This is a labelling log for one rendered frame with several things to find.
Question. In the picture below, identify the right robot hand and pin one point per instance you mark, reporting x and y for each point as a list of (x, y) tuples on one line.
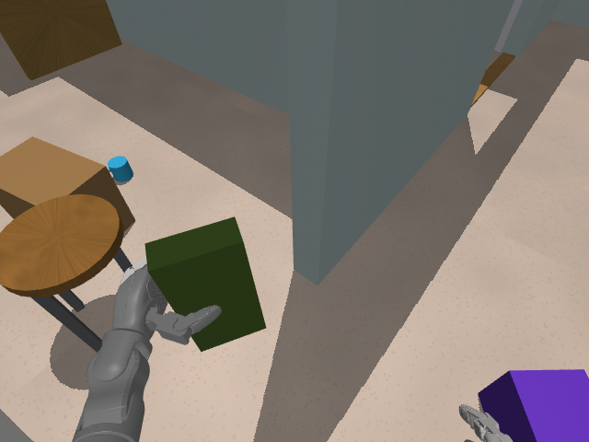
[(486, 428)]

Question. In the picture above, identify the stool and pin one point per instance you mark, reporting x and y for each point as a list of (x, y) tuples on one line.
[(56, 246)]

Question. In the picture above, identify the left robot arm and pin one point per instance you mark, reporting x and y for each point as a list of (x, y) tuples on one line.
[(116, 376)]

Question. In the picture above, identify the left robot hand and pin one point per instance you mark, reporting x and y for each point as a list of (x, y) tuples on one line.
[(140, 305)]

